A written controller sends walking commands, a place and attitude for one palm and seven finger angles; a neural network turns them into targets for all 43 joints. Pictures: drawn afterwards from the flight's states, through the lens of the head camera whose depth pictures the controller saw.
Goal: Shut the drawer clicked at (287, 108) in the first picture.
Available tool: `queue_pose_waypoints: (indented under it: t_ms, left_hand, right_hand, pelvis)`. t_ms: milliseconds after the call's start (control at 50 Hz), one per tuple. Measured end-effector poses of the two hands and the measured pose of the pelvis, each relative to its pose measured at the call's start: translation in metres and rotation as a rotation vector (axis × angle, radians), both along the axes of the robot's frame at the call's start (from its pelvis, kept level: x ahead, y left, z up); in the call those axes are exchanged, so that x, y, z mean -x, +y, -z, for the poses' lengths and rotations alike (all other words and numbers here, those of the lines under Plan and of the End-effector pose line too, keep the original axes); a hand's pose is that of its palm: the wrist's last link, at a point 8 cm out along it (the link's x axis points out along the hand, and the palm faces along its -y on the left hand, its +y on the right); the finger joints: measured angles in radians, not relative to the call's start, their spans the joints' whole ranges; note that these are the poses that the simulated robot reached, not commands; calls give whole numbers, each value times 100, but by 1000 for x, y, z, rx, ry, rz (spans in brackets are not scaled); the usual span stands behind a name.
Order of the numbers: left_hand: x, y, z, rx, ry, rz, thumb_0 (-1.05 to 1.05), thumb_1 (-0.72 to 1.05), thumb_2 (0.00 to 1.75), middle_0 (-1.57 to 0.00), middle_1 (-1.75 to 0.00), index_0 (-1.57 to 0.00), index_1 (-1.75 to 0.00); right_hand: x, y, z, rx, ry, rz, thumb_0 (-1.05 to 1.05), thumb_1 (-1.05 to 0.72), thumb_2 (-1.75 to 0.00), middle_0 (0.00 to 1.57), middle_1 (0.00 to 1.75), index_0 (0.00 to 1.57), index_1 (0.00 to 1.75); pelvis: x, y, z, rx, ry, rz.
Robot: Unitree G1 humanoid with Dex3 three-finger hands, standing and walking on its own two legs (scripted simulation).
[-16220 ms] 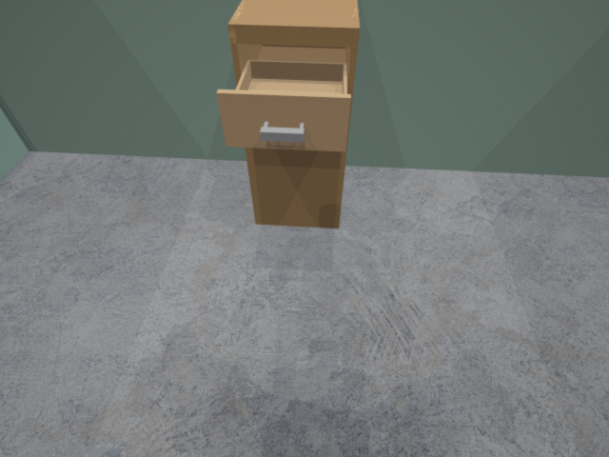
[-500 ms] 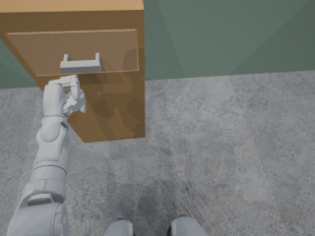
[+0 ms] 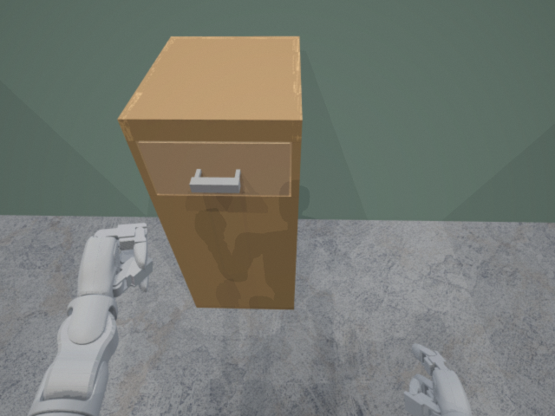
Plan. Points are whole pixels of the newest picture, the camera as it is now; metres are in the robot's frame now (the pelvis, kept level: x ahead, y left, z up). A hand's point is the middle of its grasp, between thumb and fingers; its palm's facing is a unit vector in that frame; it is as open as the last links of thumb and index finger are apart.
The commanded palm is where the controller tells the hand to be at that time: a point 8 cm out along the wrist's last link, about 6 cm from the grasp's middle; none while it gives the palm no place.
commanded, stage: draw the hand back to the body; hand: left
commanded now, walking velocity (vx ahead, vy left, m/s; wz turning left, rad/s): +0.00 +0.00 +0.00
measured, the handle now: (216, 178) +0.61 +0.19 -0.05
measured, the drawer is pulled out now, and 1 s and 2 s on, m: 0.00 0.00 0.00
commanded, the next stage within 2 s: step back with the hand held close in 0.62 s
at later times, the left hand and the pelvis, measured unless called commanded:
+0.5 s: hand (46, 319) +0.17 +0.24 +0.18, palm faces +0.41 -0.82 -0.41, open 3.3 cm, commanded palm +0.13 +0.27 +0.18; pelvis +0.00 -0.01 +0.01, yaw +0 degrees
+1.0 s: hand (52, 316) +0.18 +0.24 +0.16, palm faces +0.31 -0.82 -0.48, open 3.3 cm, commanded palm +0.12 +0.29 +0.18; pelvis -0.01 +0.01 +0.01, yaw -1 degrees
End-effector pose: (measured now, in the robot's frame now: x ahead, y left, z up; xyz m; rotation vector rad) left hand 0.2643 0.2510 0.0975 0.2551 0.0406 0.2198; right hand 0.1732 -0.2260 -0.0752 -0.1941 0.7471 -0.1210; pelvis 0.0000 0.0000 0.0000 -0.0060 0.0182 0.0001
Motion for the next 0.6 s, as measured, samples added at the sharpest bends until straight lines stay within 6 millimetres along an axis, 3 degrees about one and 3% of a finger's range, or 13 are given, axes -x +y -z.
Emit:
queue_pose_waypoints:
  t_ms: [180,480,600]
  left_hand:
    - [51,6,-40,-53,-83,-52,2,90,90,-140,-159,-140,-160]
    - [130,21,-93,-228,-189,-144,2,90,90,-140,-159,-141,-160]
    - [138,23,-90,-224,-191,-172,1,90,90,-140,-159,-141,-160]
  right_hand:
    - [-14,14,-14,-19,-73,-73,1,-90,-90,20,30,20,30]
    - [-2,4,-10,-15,-93,-76,2,-90,-90,20,30,20,30]
    - [1,2,-9,-5,-98,-75,2,-90,-90,20,30,20,30]
  pelvis:
    - [-2,-2,-10,-2,-75,-2]
    - [-1,-6,-12,4,-110,-3]
    - [4,-6,-12,6,-117,-10]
